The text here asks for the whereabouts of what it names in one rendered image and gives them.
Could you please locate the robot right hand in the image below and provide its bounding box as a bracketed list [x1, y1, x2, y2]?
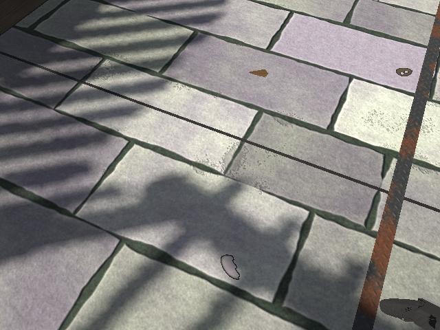
[379, 298, 440, 330]

